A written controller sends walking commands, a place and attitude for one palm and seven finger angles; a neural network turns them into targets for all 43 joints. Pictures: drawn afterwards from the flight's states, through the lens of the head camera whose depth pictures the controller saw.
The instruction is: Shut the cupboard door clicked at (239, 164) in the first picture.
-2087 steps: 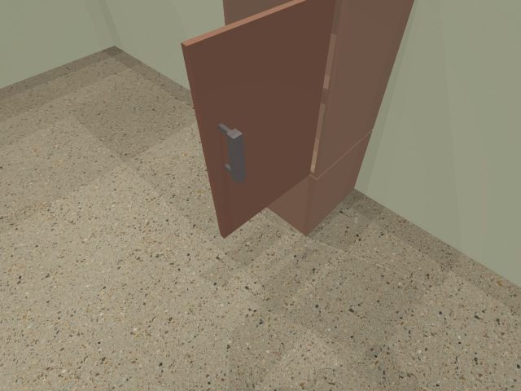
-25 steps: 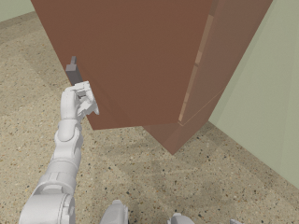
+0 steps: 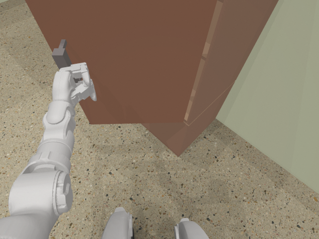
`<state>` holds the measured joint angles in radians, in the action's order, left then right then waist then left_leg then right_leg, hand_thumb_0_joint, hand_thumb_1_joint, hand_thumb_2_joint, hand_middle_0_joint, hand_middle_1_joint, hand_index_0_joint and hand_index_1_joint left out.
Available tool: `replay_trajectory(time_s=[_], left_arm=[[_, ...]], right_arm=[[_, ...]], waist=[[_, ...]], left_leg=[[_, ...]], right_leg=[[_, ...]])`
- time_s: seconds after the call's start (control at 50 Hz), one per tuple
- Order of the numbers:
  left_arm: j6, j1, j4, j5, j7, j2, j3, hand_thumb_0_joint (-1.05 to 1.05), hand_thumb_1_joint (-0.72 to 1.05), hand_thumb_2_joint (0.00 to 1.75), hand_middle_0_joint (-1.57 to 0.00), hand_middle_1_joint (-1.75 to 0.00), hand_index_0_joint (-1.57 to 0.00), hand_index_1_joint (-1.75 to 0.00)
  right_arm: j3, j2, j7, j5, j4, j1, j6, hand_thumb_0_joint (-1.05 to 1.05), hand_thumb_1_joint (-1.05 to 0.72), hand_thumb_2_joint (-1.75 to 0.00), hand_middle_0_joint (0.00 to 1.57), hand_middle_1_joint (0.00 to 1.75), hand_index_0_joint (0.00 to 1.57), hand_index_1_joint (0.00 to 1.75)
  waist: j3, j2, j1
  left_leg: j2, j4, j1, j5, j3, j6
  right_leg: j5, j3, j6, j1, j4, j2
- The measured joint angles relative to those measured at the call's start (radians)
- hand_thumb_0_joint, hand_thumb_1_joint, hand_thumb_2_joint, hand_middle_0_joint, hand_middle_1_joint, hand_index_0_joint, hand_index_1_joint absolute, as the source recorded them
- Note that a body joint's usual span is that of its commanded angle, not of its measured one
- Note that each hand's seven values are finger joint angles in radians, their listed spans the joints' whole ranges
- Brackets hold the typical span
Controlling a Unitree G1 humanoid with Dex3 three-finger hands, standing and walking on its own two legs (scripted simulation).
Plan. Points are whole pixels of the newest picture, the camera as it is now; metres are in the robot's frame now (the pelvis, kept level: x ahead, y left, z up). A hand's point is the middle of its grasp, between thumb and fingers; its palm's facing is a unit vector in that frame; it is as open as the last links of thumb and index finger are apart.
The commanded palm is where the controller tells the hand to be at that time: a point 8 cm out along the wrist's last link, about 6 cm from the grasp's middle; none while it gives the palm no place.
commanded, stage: push the door shut along its arc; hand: left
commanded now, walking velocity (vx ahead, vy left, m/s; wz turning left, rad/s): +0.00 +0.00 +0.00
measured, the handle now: (70, 67) +0.54 +0.22 +0.08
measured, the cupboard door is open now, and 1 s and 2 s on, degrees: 47 34 25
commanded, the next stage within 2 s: pull the fist back off the door in 1.20 s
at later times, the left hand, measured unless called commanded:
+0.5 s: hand (97, 68) +0.54 +0.15 +0.09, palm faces -0.14 -0.99 -0.01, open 3.1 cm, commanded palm +0.53 +0.19 +0.08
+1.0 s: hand (109, 55) +0.58 +0.12 +0.09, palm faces -0.25 -0.97 -0.01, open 3.2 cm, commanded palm +0.59 +0.15 +0.08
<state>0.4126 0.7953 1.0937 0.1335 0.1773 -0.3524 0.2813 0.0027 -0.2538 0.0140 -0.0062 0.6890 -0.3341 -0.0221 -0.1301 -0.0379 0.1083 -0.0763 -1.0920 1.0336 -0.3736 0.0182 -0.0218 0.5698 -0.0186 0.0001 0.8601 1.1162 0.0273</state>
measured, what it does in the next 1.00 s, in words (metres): stands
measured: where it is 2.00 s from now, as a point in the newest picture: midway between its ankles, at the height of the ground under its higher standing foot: outside the picture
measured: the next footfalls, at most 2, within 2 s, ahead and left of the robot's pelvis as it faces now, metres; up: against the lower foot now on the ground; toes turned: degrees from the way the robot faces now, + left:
none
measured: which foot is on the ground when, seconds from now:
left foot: down 0.00-1.00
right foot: down 0.00-1.00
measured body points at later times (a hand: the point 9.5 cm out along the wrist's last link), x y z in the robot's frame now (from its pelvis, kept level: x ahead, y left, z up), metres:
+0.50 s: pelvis +0.00 +0.01 -0.02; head +0.13 +0.03 +0.41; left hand +0.54 +0.20 +0.09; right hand -0.01 -0.26 -0.13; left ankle +0.08 +0.14 -0.65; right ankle -0.02 -0.12 -0.65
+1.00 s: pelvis +0.00 +0.01 -0.03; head +0.17 +0.03 +0.39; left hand +0.59 +0.18 +0.09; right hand -0.05 -0.24 -0.13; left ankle +0.08 +0.14 -0.65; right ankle -0.02 -0.12 -0.65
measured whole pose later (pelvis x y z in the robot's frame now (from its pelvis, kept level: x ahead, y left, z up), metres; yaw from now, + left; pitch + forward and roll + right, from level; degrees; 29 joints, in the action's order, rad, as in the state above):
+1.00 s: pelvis +0.00 +0.01 -0.03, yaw -3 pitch +28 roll -5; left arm 0.24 1.28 1.32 0.02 0.36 -0.63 0.32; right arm -0.03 -0.26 -0.02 0.01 0.68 -0.42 -0.03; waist -0.12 -0.07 0.26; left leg -0.11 -1.25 1.31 -0.42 0.04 0.00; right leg 0.59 -0.02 -0.02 1.12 1.22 0.06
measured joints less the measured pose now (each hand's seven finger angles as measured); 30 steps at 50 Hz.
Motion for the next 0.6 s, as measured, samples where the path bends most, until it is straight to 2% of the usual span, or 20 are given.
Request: replay_trajectory(time_s=[0.3, 0.46, 0.6], left_arm=[[-0.039, 0.135, 0.091, -0.025, 0.086, -0.101, 0.064, 0.02, 0.9, 0.9, -1.3, -1.5, -1.3, -1.5], [-0.076, 0.254, 0.157, -0.042, 0.109, -0.161, 0.045, 0.02, 0.9, 0.9, -1.3, -1.5, -1.3, -1.5], [-0.111, 0.34, 0.17, -0.064, 0.127, -0.177, 0.044, 0.02, 0.9, 0.9, -1.29, -1.5, -1.3, -1.5]], right_arm=[[-0.005, -0.011, -0.014, 0.0, -0.008, -0.044, 0.005, 0.01, -0.91, -0.9, 0.21, 0.3, 0.2, 0.3], [-0.017, -0.012, -0.018, 0.0, -0.008, -0.046, -0.006, 0.01, -0.91, -0.9, 0.21, 0.3, 0.2, 0.3], [-0.024, -0.009, -0.025, 0.008, -0.015, -0.047, -0.014, 0.01, -0.91, -0.9, 0.21, 0.3, 0.2, 0.3]], waist=[[-0.006, -0.009, 0.056], [0.001, -0.014, 0.078], [0.003, -0.018, 0.101]], left_leg=[[-0.016, -0.055, 0.093, -0.017, -0.002, 0.007], [-0.016, -0.092, 0.161, -0.023, 0.011, 0.011], [-0.019, -0.117, 0.212, -0.028, 0.013, 0.016]], right_leg=[[0.006, 0.008, -0.006, 0.091, 0.041, 0.015], [0.01, -0.003, -0.01, 0.148, 0.067, 0.018], [0.012, -0.003, -0.014, 0.195, 0.084, 0.021]])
